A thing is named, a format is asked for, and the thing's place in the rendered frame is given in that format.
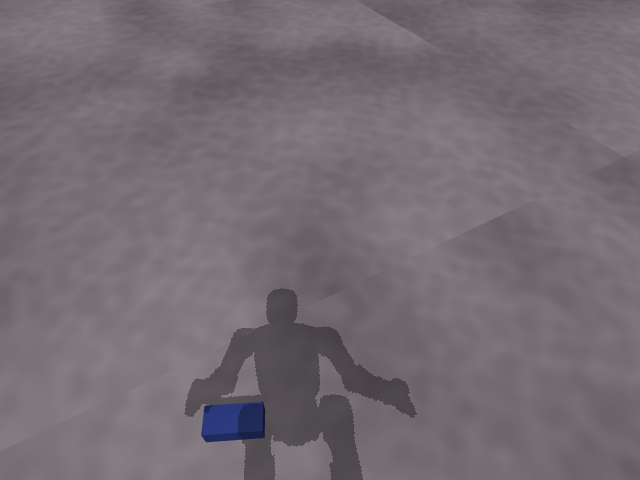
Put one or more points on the carton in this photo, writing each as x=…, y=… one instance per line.
x=233, y=422

